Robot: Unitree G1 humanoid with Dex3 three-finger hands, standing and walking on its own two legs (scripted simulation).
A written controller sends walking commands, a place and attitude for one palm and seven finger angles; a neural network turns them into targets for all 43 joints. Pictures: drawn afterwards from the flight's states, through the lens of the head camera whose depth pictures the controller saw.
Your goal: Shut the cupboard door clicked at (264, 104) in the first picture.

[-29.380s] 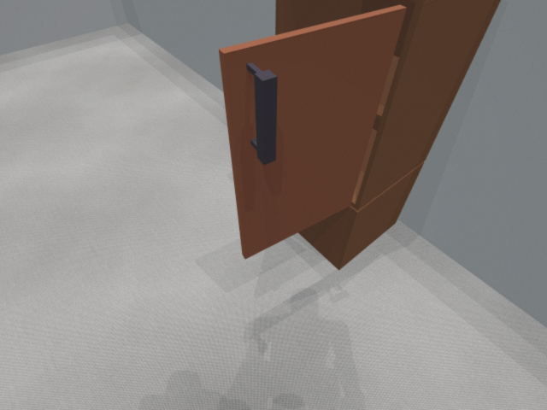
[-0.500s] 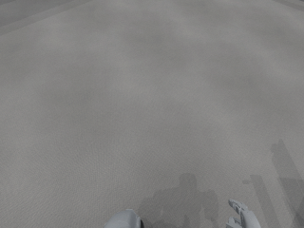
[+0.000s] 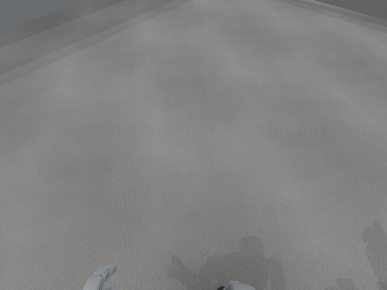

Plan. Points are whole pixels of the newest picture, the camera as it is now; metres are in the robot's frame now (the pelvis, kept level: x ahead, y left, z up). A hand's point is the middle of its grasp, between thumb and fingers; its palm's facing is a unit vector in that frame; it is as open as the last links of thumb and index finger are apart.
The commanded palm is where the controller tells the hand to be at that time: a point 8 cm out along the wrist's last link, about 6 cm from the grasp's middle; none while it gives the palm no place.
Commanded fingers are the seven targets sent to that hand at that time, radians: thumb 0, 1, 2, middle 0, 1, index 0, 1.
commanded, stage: turn to face it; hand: left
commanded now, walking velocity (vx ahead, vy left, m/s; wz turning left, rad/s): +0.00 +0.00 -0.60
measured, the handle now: out of the picture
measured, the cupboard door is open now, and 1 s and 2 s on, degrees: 47 47 47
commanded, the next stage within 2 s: none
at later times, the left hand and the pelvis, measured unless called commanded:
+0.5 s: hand (108, 272) +0.18 +0.22 -0.16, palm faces -0.17 -0.96 -0.20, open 7.4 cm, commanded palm none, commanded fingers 0.00 0.90 0.90 -0.20 -0.30 -0.20 -0.30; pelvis +0.07 +0.03 +0.02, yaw -16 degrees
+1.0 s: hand (142, 235) +0.27 +0.15 -0.16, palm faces -0.52 -0.83 -0.22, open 7.4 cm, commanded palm none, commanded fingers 0.00 0.90 0.90 -0.20 -0.30 -0.20 -0.30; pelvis +0.11 +0.02 +0.01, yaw -33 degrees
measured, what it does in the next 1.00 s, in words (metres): walks ahead, turning right: left foot, then right foot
